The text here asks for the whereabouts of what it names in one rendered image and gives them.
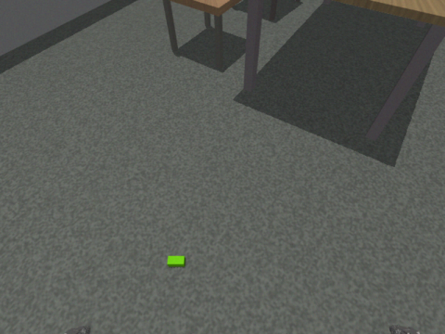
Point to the small box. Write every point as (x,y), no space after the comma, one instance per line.
(176,261)

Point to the table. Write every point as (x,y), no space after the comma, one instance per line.
(425,11)

